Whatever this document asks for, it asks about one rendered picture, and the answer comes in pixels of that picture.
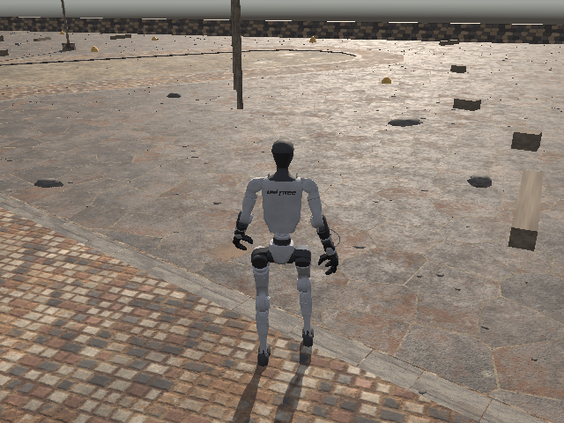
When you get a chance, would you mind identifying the right robot hand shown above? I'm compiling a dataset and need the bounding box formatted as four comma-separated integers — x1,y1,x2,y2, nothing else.
318,251,338,275

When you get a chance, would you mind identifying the left robot forearm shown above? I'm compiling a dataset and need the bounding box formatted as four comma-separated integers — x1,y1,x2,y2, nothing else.
234,211,248,239

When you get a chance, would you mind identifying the robot right upper arm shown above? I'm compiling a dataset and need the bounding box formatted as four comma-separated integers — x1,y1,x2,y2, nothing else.
301,178,324,228

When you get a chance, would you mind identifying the left robot thigh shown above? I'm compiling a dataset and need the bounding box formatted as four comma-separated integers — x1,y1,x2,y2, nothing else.
251,246,271,312

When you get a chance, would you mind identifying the right robot forearm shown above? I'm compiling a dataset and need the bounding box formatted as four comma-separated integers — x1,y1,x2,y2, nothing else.
316,214,336,256

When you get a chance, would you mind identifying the robot head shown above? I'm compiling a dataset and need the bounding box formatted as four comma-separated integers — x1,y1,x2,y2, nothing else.
267,139,298,182

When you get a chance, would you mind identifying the robot left upper arm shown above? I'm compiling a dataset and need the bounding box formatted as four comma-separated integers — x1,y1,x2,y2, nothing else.
239,177,264,225

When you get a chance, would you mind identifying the left robot hand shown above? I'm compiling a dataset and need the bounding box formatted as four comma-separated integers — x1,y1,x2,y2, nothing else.
233,234,253,250

